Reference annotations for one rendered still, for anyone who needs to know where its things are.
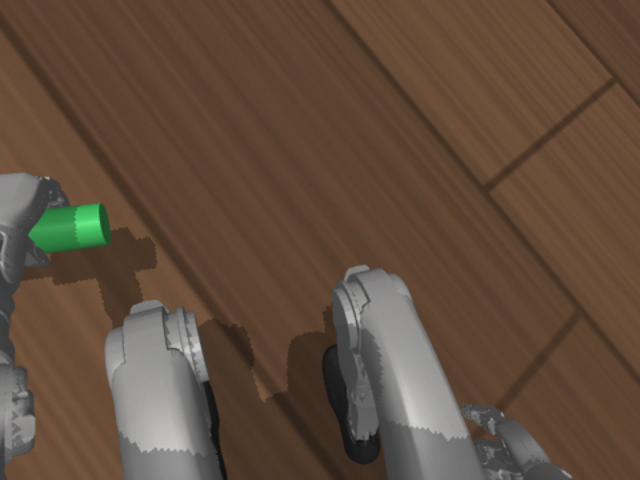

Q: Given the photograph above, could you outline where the left robot hand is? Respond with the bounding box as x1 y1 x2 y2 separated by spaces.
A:
0 172 70 268

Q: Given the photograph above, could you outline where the bottle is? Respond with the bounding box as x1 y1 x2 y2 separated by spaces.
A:
28 203 111 254

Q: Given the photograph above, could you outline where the left robot arm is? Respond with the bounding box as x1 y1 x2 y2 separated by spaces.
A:
0 225 35 480

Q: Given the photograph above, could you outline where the left robot foot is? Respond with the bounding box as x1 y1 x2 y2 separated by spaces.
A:
203 381 227 480

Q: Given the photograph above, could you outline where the right robot hand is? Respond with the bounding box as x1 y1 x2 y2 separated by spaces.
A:
461 404 552 480

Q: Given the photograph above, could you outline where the right robot foot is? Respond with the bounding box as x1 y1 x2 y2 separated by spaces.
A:
322 344 380 465

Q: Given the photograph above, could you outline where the right robot arm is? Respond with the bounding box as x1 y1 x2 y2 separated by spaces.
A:
523 463 574 480

